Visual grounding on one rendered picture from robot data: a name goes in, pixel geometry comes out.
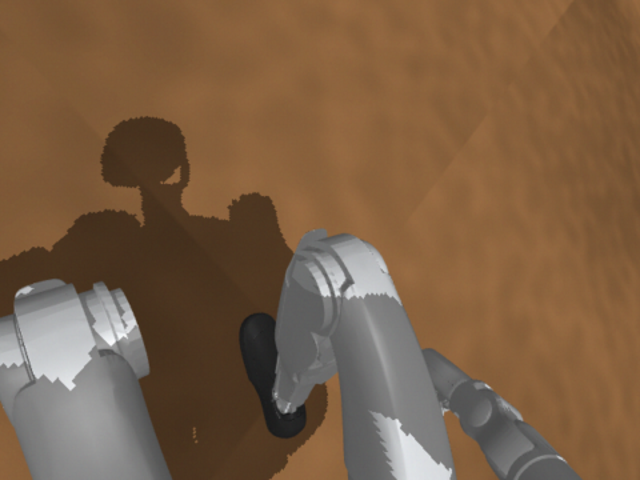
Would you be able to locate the right robot arm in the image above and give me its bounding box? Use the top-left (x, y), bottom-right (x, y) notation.
top-left (449, 379), bottom-right (583, 480)

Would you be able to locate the right robot hand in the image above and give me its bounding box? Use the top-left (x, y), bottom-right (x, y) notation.
top-left (421, 348), bottom-right (472, 416)

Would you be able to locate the right robot foot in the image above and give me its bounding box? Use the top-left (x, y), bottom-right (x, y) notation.
top-left (239, 313), bottom-right (306, 438)

